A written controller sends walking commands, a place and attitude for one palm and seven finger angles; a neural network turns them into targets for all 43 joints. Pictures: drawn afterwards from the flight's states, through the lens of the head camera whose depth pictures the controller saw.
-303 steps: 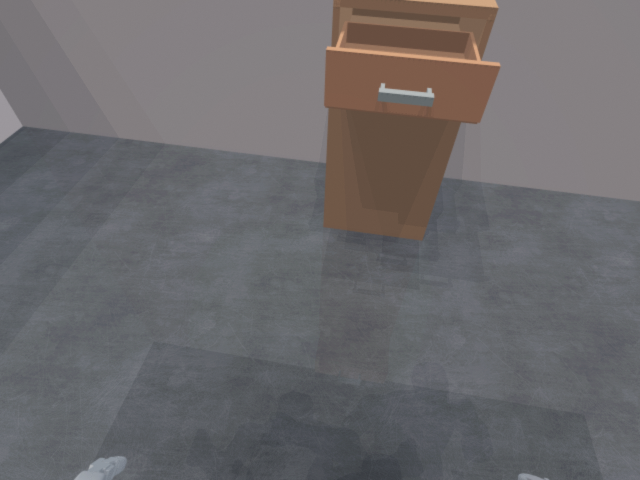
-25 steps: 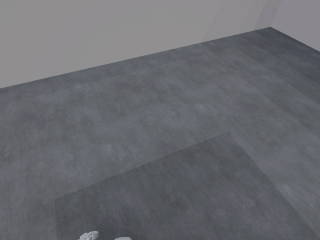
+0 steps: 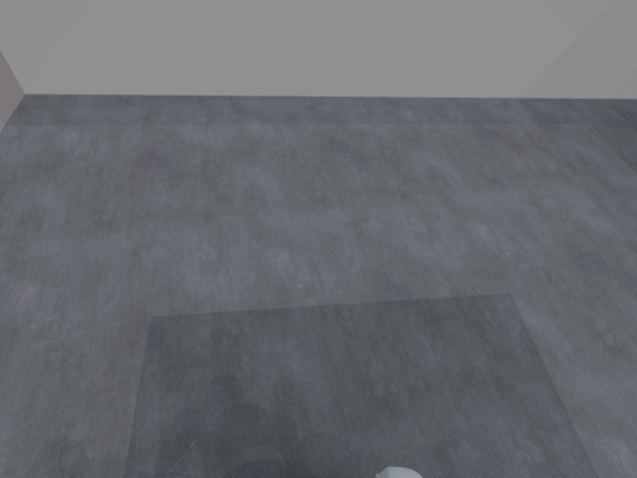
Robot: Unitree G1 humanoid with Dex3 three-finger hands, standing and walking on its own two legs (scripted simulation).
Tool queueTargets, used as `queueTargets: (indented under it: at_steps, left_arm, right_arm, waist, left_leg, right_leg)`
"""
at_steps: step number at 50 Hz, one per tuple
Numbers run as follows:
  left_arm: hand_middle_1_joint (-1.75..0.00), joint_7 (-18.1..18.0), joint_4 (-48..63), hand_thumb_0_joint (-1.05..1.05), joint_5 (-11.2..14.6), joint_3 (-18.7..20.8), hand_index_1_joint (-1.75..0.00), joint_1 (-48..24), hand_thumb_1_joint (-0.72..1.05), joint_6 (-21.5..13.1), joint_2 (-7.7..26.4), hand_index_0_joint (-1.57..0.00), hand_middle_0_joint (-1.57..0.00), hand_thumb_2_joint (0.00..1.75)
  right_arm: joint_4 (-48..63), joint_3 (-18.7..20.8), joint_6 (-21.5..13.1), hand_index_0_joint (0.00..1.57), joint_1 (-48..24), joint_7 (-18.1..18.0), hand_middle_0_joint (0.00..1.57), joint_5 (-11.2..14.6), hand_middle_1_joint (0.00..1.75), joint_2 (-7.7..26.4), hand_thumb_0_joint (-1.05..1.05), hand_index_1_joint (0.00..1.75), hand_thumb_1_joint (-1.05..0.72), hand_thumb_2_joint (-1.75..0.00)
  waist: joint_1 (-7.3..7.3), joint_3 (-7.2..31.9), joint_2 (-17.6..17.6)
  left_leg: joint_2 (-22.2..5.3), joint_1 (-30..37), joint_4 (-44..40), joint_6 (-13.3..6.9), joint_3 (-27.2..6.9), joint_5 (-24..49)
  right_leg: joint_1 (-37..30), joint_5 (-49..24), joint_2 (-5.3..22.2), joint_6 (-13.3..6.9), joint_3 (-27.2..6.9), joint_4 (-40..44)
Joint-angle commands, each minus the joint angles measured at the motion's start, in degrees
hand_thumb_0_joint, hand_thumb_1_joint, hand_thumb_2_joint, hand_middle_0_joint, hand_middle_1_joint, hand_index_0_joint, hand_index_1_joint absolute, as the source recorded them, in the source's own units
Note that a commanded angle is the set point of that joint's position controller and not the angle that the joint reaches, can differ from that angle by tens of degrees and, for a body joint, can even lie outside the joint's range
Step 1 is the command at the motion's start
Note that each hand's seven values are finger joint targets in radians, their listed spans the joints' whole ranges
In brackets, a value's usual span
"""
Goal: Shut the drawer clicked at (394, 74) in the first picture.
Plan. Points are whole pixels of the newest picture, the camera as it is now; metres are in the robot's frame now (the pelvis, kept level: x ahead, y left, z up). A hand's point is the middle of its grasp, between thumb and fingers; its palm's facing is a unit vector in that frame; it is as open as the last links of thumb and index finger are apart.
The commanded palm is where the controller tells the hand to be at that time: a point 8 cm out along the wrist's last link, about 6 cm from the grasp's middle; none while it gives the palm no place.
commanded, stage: turn to face it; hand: left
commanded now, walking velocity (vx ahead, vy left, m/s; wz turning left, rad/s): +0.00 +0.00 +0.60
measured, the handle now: out of the picture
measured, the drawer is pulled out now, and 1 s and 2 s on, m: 0.29 0.29 0.29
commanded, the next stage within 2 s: none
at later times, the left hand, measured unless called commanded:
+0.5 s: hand out of the picture -0.03 +0.14 -0.15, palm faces +0.34 -0.90 -0.27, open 7.4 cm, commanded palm none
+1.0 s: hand out of the picture -0.12 +0.21 -0.16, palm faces +0.61 -0.75 -0.27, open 7.4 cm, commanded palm none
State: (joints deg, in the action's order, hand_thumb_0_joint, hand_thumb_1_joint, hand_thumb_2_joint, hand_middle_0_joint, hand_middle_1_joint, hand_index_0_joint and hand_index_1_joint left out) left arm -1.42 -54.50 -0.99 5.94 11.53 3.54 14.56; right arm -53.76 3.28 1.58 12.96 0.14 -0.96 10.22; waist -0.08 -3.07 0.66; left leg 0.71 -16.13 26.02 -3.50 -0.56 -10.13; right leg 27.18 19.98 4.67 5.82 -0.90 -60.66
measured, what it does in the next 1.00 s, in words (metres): steps on the spot, turning left: right foot, then left foot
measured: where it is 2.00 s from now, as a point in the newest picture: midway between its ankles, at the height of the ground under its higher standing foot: outside the picture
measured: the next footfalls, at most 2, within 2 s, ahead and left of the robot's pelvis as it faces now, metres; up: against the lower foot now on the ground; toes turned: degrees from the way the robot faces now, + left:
right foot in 0.22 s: +0.02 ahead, -0.16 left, +0.00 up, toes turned +7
left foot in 0.68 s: -0.07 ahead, +0.09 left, +0.00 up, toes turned +32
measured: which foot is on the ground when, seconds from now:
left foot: down 0.00-0.22, up 0.24-0.66, down 0.68-1.00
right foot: up 0.00-0.20, down 0.22-0.68, up 0.70-1.00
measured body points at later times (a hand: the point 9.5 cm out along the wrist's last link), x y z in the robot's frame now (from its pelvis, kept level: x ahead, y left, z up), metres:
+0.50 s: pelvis -0.04 -0.07 +0.00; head -0.01 -0.08 +0.45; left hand -0.05 +0.19 -0.13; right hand +0.09 -0.31 -0.16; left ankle -0.09 +0.09 -0.66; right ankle -0.02 -0.17 -0.74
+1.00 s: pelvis -0.07 -0.03 -0.01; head -0.05 +0.00 +0.44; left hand -0.15 +0.25 -0.14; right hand +0.15 -0.18 -0.14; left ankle -0.11 +0.07 -0.74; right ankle +0.02 -0.16 -0.68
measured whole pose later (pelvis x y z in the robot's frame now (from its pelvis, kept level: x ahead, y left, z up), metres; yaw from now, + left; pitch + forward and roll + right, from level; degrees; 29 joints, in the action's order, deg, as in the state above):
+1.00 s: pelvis -0.07 -0.03 -0.01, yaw +35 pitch +0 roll +0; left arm -1.0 -50.8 -0.8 4.7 9.3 3.3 14.7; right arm -51.0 2.9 1.9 10.0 0.7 -1.1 11.5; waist 0.0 -4.0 1.0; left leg 2.5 -15.1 27.6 -1.8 -2.9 -12.2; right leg 27.4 22.5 4.5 5.9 0.2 -59.1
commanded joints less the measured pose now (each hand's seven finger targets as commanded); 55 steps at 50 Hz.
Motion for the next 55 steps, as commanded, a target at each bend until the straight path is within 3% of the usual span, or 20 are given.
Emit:
queueTargets:
  at_steps: [1,6,9,10,11,12,13,15,17,20,28,32,33,34,35,36,38,41,49,55]
  left_arm:
    - [-0.3,0.1,5.8,0.0,0.1,0.1,-0.3,-3.2,0.9,-1.5,2.7,-0.2,-0.2,0.9]
    - [-0.3,-0.1,6.8,0.0,0.7,-0.3,-0.3,-1.3,0.9,-2.0,2.2,-0.2,-0.2,0.9]
    - [-0.3,-0.4,5.6,0.0,0.8,0.2,-0.3,5.4,0.9,-2.7,3.4,-0.2,-0.2,0.9]
    - [-0.3,-0.8,5.4,0.0,0.2,0.9,-0.3,7.6,0.9,-3.2,6.9,-0.2,-0.2,0.9]
    - [-0.3,-1.1,6.8,0.0,-0.8,1.8,-0.3,6.5,0.9,-3.5,12.8,-0.2,-0.2,0.9]
    - [-0.3,-1.3,8.3,0.0,-0.1,1.1,-0.3,2.4,0.9,-2.9,12.9,-0.2,-0.2,0.9]
    - [-0.3,-1.3,10.0,0.0,-0.1,0.4,-0.3,-2.7,0.9,-3.0,10.2,-0.2,-0.2,0.9]
    - [-0.3,-0.8,10.0,0.0,0.2,-0.5,-0.3,-5.9,0.9,-3.8,7.1,-0.2,-0.2,0.9]
    - [-0.3,-0.6,9.1,0.0,0.1,-1.1,-0.3,-3.8,0.9,-4.2,4.9,-0.2,-0.2,0.9]
    - [-0.3,-0.6,7.5,0.0,0.0,-1.2,-0.3,2.1,0.9,-4.5,5.8,-0.2,-0.2,0.9]
    - [-0.3,-0.5,5.7,0.0,-0.9,0.1,-0.3,5.9,0.9,-3.8,9.4,-0.2,-0.2,0.9]
    - [-0.3,-0.2,5.0,0.0,-0.4,0.6,-0.3,5.0,0.9,-3.2,9.9,-0.2,-0.2,0.9]
    - [-0.3,0.0,5.4,0.0,0.1,0.5,-0.3,5.2,0.9,-2.9,8.7,-0.2,-0.2,0.9]
    - [-0.3,0.5,7.8,0.0,0.5,-0.1,-0.3,4.3,0.9,-2.7,4.7,-0.2,-0.2,0.9]
    - [-0.3,0.3,9.6,0.0,0.0,-1.0,-0.3,0.0,0.9,-2.3,3.8,-0.2,-0.2,0.9]
    - [-0.3,0.2,9.9,0.0,-0.1,-0.8,-0.3,-0.7,0.9,-2.0,4.7,-0.2,-0.2,0.9]
    - [-0.3,0.3,7.8,0.0,-0.2,-0.3,-0.3,-1.7,0.9,-1.9,4.5,-0.2,-0.2,0.9]
    - [-0.3,0.7,6.3,0.0,-0.1,-0.2,-0.3,0.6,0.9,-2.0,4.9,-0.2,-0.2,0.9]
    - [-0.3,0.3,8.8,0.0,0.2,-0.4,-0.3,-3.5,0.9,-1.6,4.2,-0.2,-0.2,0.9]
    - [-0.3,-0.1,9.5,0.0,0.9,-0.8,-0.3,-0.5,0.9,-2.6,3.4,-0.2,-0.2,0.9]
  right_arm:
    - [3.4,3.7,-0.6,0.2,2.3,-0.7,0.2,-0.3,0.3,13.0,0.0,0.3,-0.9,-0.9]
    - [4.6,4.4,0.1,0.2,0.2,-0.5,0.2,-0.6,0.3,14.0,0.0,0.3,-0.9,-0.9]
    - [6.2,4.7,0.5,0.2,-2.5,-0.1,0.2,-0.2,0.3,13.1,0.0,0.3,-0.9,-0.9]
    - [6.7,4.5,0.8,0.2,-2.2,0.2,0.2,0.2,0.3,10.3,0.0,0.3,-0.9,-0.9]
    - [8.2,3.8,0.7,0.2,-0.9,0.1,0.2,0.4,0.3,5.9,0.0,0.3,-0.9,-0.9]
    - [8.3,4.6,0.6,0.2,-2.9,0.1,0.2,-0.6,0.3,9.9,0.0,0.3,-0.9,-0.9]
    - [7.8,4.5,1.1,0.2,-0.8,0.6,0.2,-0.9,0.3,10.1,0.0,0.3,-0.9,-0.9]
    - [4.9,4.4,1.9,0.2,0.0,1.2,0.2,-1.0,0.3,9.4,0.0,0.3,-0.9,-0.9]
    - [4.4,4.1,1.7,0.2,0.8,1.6,0.2,-0.6,0.3,8.5,0.0,0.3,-0.9,-0.9]
    - [4.7,3.6,2.0,0.2,-1.9,1.7,0.2,-0.5,0.3,8.3,0.0,0.3,-0.9,-0.9]
    - [7.0,2.0,1.2,0.2,-9.5,1.9,0.2,0.2,0.3,6.9,0.0,0.3,-0.9,-0.9]
    - [6.0,2.1,0.0,0.2,-3.9,1.5,0.2,0.3,0.3,8.3,0.0,0.3,-0.9,-0.9]
    - [5.1,2.9,-0.5,0.2,0.2,1.4,0.2,0.2,0.3,11.3,0.0,0.3,-0.9,-0.9]
    - [4.9,4.7,-1.1,0.2,4.0,0.9,0.2,-0.1,0.3,18.5,0.0,0.3,-0.9,-0.9]
    - [3.3,5.3,-0.7,0.2,8.1,0.4,0.2,0.4,0.3,21.2,0.0,0.3,-0.9,-0.9]
    - [3.3,4.8,-0.5,0.2,7.5,0.3,0.2,0.1,0.3,20.0,0.0,0.3,-0.9,-0.9]
    - [4.6,3.8,-0.9,0.2,1.4,-0.7,0.2,-0.1,0.3,15.9,0.0,0.3,-0.9,-0.9]
    - [6.0,2.7,-1.3,0.2,-2.1,-0.9,0.2,0.0,0.3,13.6,0.0,0.3,-0.9,-0.9]
    - [6.0,3.3,-0.5,0.2,-0.8,-0.5,0.2,-0.4,0.3,14.3,0.0,0.3,-0.9,-0.9]
    - [6.7,3.9,0.0,0.2,-2.1,-0.3,0.2,-0.6,0.3,14.4,0.0,0.3,-0.9,-0.9]
  waist:
    - [-2.14,3.9,-10.0]
    - [-1.32,6.2,-12.8]
    - [1.89,7.8,-10.2]
    - [3.01,8.3,-1.4]
    - [3.22,6.7,18.4]
    - [2.47,4.3,14.2]
    - [-0.76,2.6,9.5]
    - [-2.4,-1.5,9.9]
    - [-2.39,-1.7,8.0]
    - [0.28,-0.2,8.5]
    - [3.56,2.4,11.5]
    - [1.02,7.2,10.2]
    - [-1.36,10.4,2.7]
    - [-3.82,11.8,-16.9]
    - [-5.82,12.6,-17.5]
    - [-4.81,11.5,-11.9]
    - [-2.98,7.9,-14.7]
    - [-0.85,6.4,-10.4]
    - [-1.75,3.5,-9.3]
    - [-0.14,6.5,-9.6]
  left_leg:
    - [-13.1,5.7,-10.1,-5.7,-18.5,1.1]
    - [-11.8,2.0,-7.7,-5.8,-23.1,3.2]
    - [-8.0,-6.7,-4.4,-2.3,-22.1,-1.7]
    - [-3.2,-15.4,3.9,1.4,-17.2,-10.2]
    - [4.9,-26.3,21.7,6.9,-3.9,-20.8]
    - [1.6,-22.3,32.6,6.3,-5.0,-22.7]
    - [0.2,-19.9,38.1,5.9,-5.8,-18.0]
    - [-1.5,-19.7,43.4,7.0,-3.0,-11.9]
    - [-2.0,-20.2,44.7,7.9,-1.0,-8.5]
    - [-2.7,-20.5,42.2,8.9,0.4,-8.6]
    - [-3.4,-12.1,21.6,8.2,5.2,-15.8]
    - [-1.6,1.0,3.1,6.5,7.2,-5.6]
    - [-4.4,11.0,-3.6,5.4,3.1,3.8]
    - [-20.4,21.6,-4.5,-1.3,-18.3,26.2]
    - [-25.9,21.0,-3.5,-7.2,-21.8,40.8]
    - [-25.1,18.1,-2.6,-8.6,-17.0,35.6]
    - [-18.0,12.9,-3.8,-5.5,-14.2,28.4]
    - [-13.4,11.4,-4.3,-3.9,-10.4,29.6]
    - [-12.9,5.9,-7.7,-6.2,-18.4,10.3]
    - [-10.5,1.3,-2.5,-5.4,-22.7,14.9]
  right_leg:
    - [2.6,2.5,-1.0,-0.1,0.6,5.9]
    - [-6.6,5.0,-3.8,-1.6,0.7,18.2]
    - [-21.4,-4.3,-4.4,-2.7,1.9,35.3]
    - [-29.5,-0.6,3.3,-5.1,-4.7,44.5]
    - [-30.7,8.4,21.1,-11.1,-24.0,51.3]
    - [-17.5,7.0,25.5,-13.6,-23.1,51.4]
    - [-11.7,8.5,21.7,-13.5,-16.9,51.4]
    - [-10.6,0.0,14.6,-10.3,-8.3,48.9]
    - [-13.5,-12.1,12.0,-9.9,-1.4,45.1]
    - [-19.2,-17.0,12.8,-10.7,0.4,43.5]
    - [-22.8,-25.9,17.4,-13.2,3.4,39.1]
    - [-21.3,-29.0,15.9,-8.9,9.0,28.6]
    - [-14.9,-22.2,14.1,-6.0,11.1,19.2]
    - [3.9,7.9,5.5,-0.7,12.5,5.8]
    - [8.6,18.9,3.2,-0.3,6.3,-2.5]
    - [8.3,15.4,4.4,-1.2,3.8,-7.0]
    - [9.1,7.8,3.8,-0.8,1.2,-9.3]
    - [6.6,2.4,2.2,-0.2,1.3,-8.2]
    - [2.2,3.6,-0.2,-0.1,0.4,4.5]
    - [-11.6,1.4,-4.3,-1.7,1.4,23.8]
